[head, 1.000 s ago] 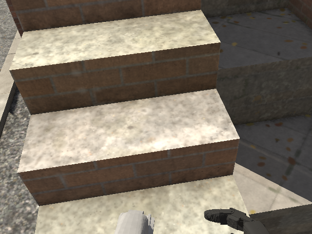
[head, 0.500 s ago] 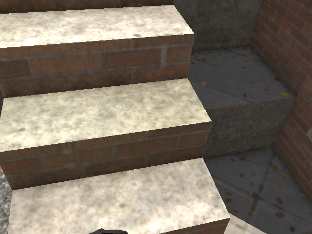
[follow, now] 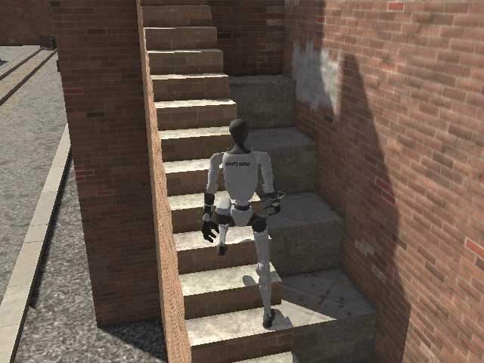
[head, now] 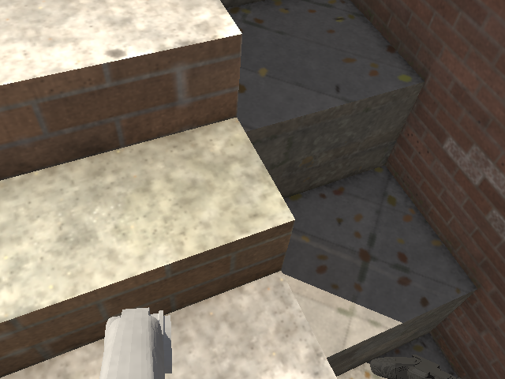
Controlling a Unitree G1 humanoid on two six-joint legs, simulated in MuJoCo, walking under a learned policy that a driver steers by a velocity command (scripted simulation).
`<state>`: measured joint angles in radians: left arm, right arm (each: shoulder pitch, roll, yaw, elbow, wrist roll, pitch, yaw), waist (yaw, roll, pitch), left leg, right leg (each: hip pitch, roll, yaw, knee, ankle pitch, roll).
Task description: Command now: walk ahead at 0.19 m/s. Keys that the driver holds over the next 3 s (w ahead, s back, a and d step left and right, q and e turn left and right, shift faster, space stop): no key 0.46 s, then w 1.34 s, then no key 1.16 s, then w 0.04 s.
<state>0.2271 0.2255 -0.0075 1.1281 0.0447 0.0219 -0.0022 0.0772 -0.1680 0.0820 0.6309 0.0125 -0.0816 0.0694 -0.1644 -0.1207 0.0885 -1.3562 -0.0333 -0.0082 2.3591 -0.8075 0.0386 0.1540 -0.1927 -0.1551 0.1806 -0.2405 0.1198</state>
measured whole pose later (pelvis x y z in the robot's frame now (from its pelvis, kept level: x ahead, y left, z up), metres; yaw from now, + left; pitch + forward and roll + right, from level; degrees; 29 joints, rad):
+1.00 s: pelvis +0.10 +0.06 +0.19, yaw +5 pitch +0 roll -1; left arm 0.36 0.17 -0.05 1.00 0.05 -0.03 0.01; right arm 0.16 -0.24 0.05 0.87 0.04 -0.07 0.09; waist 0.01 0.02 -0.04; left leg -0.81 -0.04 -0.03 2.08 -0.56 0.08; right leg -0.15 -0.08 -0.12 0.38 -0.22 0.04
